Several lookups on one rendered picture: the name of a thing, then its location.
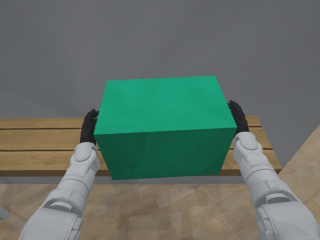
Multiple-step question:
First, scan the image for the left robot upper arm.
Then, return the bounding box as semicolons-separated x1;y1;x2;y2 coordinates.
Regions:
22;207;83;240

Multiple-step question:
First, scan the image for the right robot upper arm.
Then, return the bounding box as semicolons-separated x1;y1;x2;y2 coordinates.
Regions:
255;201;320;240

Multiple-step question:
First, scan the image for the robot left hand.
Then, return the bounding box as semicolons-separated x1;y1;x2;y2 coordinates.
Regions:
80;109;99;146

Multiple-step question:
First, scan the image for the right robot forearm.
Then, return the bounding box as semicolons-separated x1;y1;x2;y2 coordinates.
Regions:
233;131;320;237

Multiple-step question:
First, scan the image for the left robot forearm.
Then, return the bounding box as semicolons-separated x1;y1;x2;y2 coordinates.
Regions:
18;142;100;240

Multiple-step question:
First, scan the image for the table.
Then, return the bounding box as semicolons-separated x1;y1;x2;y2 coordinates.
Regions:
0;115;282;220

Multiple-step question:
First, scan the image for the carton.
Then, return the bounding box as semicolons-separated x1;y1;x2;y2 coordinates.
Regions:
93;75;238;180

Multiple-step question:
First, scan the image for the robot right hand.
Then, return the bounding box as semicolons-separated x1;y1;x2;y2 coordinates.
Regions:
227;100;250;138

